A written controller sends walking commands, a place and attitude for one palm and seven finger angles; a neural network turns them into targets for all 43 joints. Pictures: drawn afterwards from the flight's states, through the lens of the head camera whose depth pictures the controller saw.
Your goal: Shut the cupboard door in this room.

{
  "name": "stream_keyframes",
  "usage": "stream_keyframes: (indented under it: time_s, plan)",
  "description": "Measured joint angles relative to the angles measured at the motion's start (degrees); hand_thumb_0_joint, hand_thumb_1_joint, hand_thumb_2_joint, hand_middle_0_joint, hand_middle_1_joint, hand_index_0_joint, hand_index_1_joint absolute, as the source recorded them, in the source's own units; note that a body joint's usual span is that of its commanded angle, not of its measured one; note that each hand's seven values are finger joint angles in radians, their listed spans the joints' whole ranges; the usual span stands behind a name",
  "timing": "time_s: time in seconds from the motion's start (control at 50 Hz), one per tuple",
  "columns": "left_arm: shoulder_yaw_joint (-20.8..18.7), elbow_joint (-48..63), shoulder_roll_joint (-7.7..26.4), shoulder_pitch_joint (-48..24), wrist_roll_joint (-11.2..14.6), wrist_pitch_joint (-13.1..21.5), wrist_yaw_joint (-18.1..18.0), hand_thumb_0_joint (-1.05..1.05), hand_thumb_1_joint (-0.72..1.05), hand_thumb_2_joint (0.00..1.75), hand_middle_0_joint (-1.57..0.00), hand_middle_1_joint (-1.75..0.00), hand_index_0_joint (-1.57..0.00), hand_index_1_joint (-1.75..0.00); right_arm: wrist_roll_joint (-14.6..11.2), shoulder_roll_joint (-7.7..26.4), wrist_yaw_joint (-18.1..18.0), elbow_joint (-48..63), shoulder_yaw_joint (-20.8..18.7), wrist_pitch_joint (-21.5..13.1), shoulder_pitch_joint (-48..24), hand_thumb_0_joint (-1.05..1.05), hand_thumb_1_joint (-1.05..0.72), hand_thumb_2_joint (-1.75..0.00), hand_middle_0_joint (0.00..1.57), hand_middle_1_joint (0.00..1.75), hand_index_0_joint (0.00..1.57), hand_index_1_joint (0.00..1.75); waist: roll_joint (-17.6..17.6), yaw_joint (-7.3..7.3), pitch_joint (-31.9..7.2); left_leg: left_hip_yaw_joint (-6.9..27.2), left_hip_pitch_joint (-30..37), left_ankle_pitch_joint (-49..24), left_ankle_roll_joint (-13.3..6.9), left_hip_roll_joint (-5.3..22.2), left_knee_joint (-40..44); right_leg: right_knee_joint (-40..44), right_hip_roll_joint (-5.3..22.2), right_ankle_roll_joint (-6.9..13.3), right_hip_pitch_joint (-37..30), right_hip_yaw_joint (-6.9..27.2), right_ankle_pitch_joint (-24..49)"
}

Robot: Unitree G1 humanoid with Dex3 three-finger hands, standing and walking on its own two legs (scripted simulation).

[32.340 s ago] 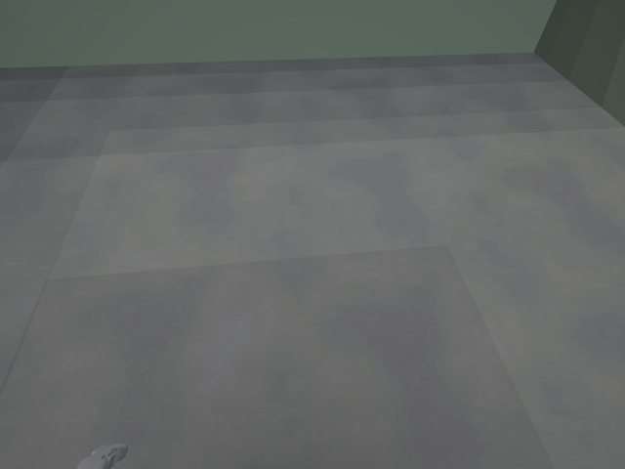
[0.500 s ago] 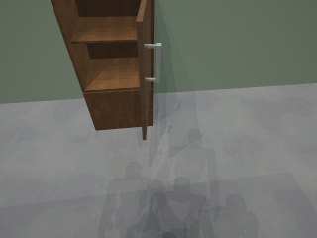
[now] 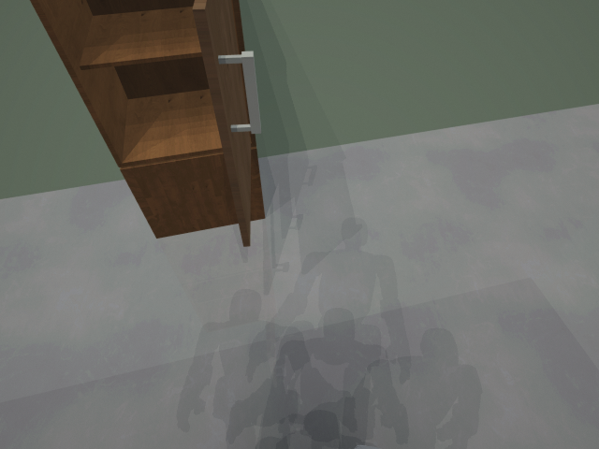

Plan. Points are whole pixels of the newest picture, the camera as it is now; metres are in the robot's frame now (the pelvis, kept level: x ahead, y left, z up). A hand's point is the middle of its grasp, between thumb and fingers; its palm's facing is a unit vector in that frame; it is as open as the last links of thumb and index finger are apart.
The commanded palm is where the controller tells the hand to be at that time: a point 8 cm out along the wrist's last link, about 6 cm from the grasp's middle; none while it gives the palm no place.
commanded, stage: walk around to get in front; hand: left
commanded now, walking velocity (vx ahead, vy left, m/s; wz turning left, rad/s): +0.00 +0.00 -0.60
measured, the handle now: (241, 96) +0.68 +0.16 +0.09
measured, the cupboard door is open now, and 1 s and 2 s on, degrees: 81 81 81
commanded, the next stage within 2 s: none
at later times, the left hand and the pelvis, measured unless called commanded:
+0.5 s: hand out of the picture +0.07 +0.15 -0.15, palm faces -0.15 -0.95 -0.27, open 7.4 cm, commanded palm none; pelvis +0.00 -0.05 +0.01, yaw -15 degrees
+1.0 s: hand (185, 408) +0.19 +0.20 -0.17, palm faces -0.50 -0.84 -0.22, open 7.4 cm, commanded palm none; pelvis +0.02 +0.04 +0.01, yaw -34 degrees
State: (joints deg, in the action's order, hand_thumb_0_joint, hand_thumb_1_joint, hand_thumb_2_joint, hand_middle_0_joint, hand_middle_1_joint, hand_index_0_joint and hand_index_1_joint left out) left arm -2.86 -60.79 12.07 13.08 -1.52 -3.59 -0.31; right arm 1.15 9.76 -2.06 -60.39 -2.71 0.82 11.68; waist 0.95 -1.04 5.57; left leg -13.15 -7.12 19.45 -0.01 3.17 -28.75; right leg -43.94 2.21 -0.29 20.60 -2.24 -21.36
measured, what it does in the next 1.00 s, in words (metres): steps on the spot, turning right: left foot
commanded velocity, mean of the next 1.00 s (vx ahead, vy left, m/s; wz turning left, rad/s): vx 0.00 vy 0.00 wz -0.60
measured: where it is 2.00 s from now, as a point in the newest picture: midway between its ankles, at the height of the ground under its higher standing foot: outside the picture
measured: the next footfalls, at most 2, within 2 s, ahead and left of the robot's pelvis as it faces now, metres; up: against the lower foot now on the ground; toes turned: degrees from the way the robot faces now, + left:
left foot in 0.76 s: +0.09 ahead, +0.11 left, +0.00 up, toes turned -25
right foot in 1.28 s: -0.04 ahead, -0.10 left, +0.00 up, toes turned -53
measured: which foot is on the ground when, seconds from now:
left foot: down 0.00-0.12, up 0.14-0.74, down 0.76-1.00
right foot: down 0.00-0.76, up 0.78-1.00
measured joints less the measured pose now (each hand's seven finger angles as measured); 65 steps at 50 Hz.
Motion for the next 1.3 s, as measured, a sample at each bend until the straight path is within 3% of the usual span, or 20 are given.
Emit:
stream_keyframes:
  time_s: [0.06,0.12,0.14,0.18,0.22,0.28,0.4,0.54,0.68,0.74,0.76,0.82,0.9,0.96,1.06,1.14,1.26,1.3]
  plan:
    - [-0.58,1.55,-0.78,0.24,-0.10,-0.27,0.32,0.00,0.91,0.90,-0.20,-0.30,-0.20,-0.29,0.31,0.17,0.29,0.56,-0.63,0.35,0.28,0.00,-0.91,-0.90,0.20,0.30,0.20,0.30,-1.66,0.05,0.67,-1.05,-0.37,1.29,1.12,1.84,-2.12,-4.55,0.01,-0.26,1.18,-1.16,-3.82]
    - [-0.72,3.41,-0.86,1.42,-0.16,1.29,0.69,0.00,0.91,0.90,-0.20,-0.30,-0.20,-0.29,0.17,0.73,0.78,1.03,-1.14,1.12,0.52,0.00,-0.91,-0.90,0.21,0.30,0.20,0.30,-2.96,-0.32,0.36,-1.79,-2.73,4.41,2.79,4.56,-8.33,4.55,-0.03,0.09,-1.95,-2.24,3.45]
    - [-0.75,3.56,-0.93,1.38,-0.24,2.04,0.49,0.00,0.91,0.90,-0.20,-0.30,-0.20,-0.29,-0.03,1.04,0.91,1.22,-1.32,1.59,0.02,0.00,-0.91,-0.90,0.21,0.30,0.20,0.30,-3.49,-0.49,0.59,0.07,-5.08,7.54,3.00,5.11,-13.64,3.78,-0.97,1.37,-1.24,-2.30,3.05]
    - [-0.60,3.81,-1.37,0.96,0.16,2.65,-0.07,0.00,0.91,0.90,-0.20,-0.30,-0.20,-0.29,-0.44,1.68,0.87,1.95,-1.60,2.63,-1.51,0.01,-0.91,-0.90,0.20,0.30,0.20,0.30,-3.98,-0.35,1.73,5.70,-10.09,12.12,2.92,3.72,-24.94,3.08,-2.32,3.80,-1.00,-2.34,1.46]
    - [-0.65,4.17,-1.71,0.82,0.33,2.66,-0.48,0.00,0.91,0.90,-0.20,-0.30,-0.20,-0.29,-0.51,2.10,0.83,2.77,-1.72,2.92,-3.20,0.01,-0.91,-0.90,0.20,0.30,0.20,0.30,-3.40,-0.57,2.39,8.56,-14.27,11.31,2.96,2.19,-32.58,5.57,-3.18,4.96,-1.63,-1.56,2.43]
    - [-0.57,4.57,-1.88,0.86,0.49,2.60,-0.56,0.00,0.91,0.90,-0.21,-0.30,-0.20,-0.30,-0.43,2.70,0.94,4.33,-1.70,2.52,-5.74,0.01,-0.91,-0.90,0.20,0.30,0.20,0.30,-2.02,-1.05,2.79,10.68,-18.47,6.73,3.45,1.08,-36.52,10.64,-4.18,5.31,-2.72,0.47,5.96]
    - [-0.40,5.23,-1.90,1.74,0.52,2.63,-0.15,0.00,0.91,0.90,-0.21,-0.30,-0.20,-0.30,-0.33,4.40,0.77,6.57,-1.72,2.16,-8.68,0.01,-0.91,-0.90,0.20,0.30,0.20,0.30,-1.38,-1.55,1.10,14.24,-21.21,1.56,4.51,0.67,-34.86,16.57,-6.01,5.42,-4.11,4.12,9.91]
    - [-0.62,6.51,-0.51,2.37,0.24,2.32,0.07,0.00,0.91,0.90,-0.21,-0.30,-0.20,-0.30,-0.33,4.89,0.69,7.70,-1.22,2.43,-9.65,0.01,-0.91,-0.90,0.20,0.30,0.20,0.30,-0.83,-2.35,-0.55,15.77,-19.39,2.44,4.71,-0.21,-29.07,17.79,-7.52,4.78,-4.23,8.18,11.19]
    - [-1.00,7.50,1.87,2.09,-0.02,1.51,0.15,0.00,0.91,0.90,-0.21,-0.30,-0.20,-0.30,-0.96,3.74,0.81,9.19,-0.39,1.85,-9.36,0.01,-0.91,-0.90,0.20,0.30,0.20,0.30,0.69,-2.81,-0.64,15.45,-14.16,5.15,3.47,-2.56,-16.15,17.51,-8.71,2.62,-2.50,12.99,12.29]
    - [-1.26,7.73,3.07,1.70,0.19,0.85,0.07,0.00,0.91,0.90,-0.21,-0.30,-0.20,-0.30,-1.30,3.18,0.73,9.87,0.10,0.77,-8.15,0.01,-0.91,-0.90,0.20,0.30,0.20,0.30,1.27,-2.15,-0.96,15.09,-9.43,1.42,2.57,-3.33,-4.90,15.72,-9.50,0.94,-0.78,14.70,11.97]
    - [-1.40,7.88,3.61,1.57,0.42,0.56,0.10,0.00,0.91,0.90,-0.21,-0.30,-0.20,-0.30,-1.24,2.96,0.64,10.04,0.26,0.19,-7.43,0.01,-0.91,-0.90,0.20,0.30,0.20,0.30,1.60,-1.67,-1.13,14.90,-8.28,-1.34,1.45,-3.38,-1.76,13.74,-9.70,0.54,0.33,14.89,10.92]
    - [-2.15,7.60,5.04,0.20,0.16,-0.27,0.41,0.00,0.91,0.90,-0.21,-0.30,-0.20,-0.30,-0.62,1.82,0.79,9.99,0.92,0.32,-5.08,0.01,-0.91,-0.90,0.20,0.30,0.20,0.30,3.10,-1.51,-0.29,12.49,-7.18,-2.42,-1.02,-3.19,-2.16,-1.76,-8.78,-1.13,5.35,11.09,-1.73]
    - [-2.86,8.05,5.98,-0.05,-0.31,-0.52,1.55,0.00,0.91,0.90,-0.20,-0.30,-0.20,-0.29,-0.10,1.18,0.67,9.21,1.30,0.84,-1.50,0.01,-0.91,-0.90,0.20,0.30,0.20,0.30,2.56,-1.21,-0.79,9.75,-4.56,-2.95,-1.64,-1.08,0.99,-19.78,-5.77,-3.07,9.90,5.80,-1.46]
    - [-2.83,8.09,6.13,0.00,-0.18,-0.59,1.91,0.00,0.91,0.90,-0.20,-0.30,-0.19,-0.29,-0.05,1.00,0.60,8.62,1.07,0.43,0.51,0.01,-0.90,-0.90,0.21,0.30,0.20,0.30,2.06,-0.86,-1.14,7.27,-3.41,-3.05,-1.85,0.16,2.28,-23.34,-3.12,-4.02,9.89,4.56,0.15]
    - [-2.34,7.43,5.45,-1.50,0.03,-1.17,1.99,0.00,0.91,0.90,-0.20,-0.30,-0.19,-0.29,-0.13,0.66,0.53,7.91,0.51,-0.60,3.23,0.01,-0.90,-0.90,0.21,0.30,0.20,0.30,1.53,0.63,-0.80,3.15,-2.47,-2.13,-1.67,1.85,2.29,-19.28,-0.10,-4.72,7.48,2.97,-0.89]
    - [-1.69,7.46,4.19,-4.17,0.15,-1.36,2.11,0.00,0.91,0.90,-0.20,-0.30,-0.19,-0.29,0.06,0.87,0.73,6.95,-0.13,-0.63,4.94,0.01,-0.90,-0.90,0.21,0.30,0.20,0.30,0.86,2.14,0.03,-0.06,-2.24,-0.62,-0.87,3.39,0.56,-11.29,0.79,-4.10,4.64,0.42,-2.82]
    - [-0.56,8.88,1.70,-7.65,0.09,-0.11,2.86,0.01,0.91,0.90,-0.20,-0.30,-0.19,-0.29,0.47,2.90,1.31,4.77,-1.09,-0.41,7.92,0.01,-0.90,-0.90,0.21,0.30,0.20,0.30,-1.46,4.17,-0.62,-4.82,-2.43,3.81,1.64,6.31,-5.20,4.70,-0.43,-1.19,-2.30,-4.09,-2.74]
    - [0.00,9.55,0.98,-8.23,0.01,1.74,2.73,0.00,0.91,0.90,-0.20,-0.30,-0.19,-0.29,0.00,3.92,1.60,4.06,-1.23,0.10,9.00,0.01,-0.91,-0.90,0.20,0.30,0.20,0.30,-3.10,4.28,-0.99,-3.60,-4.81,7.97,2.71,8.05,-12.96,8.82,-1.77,1.13,-4.32,-4.81,1.88]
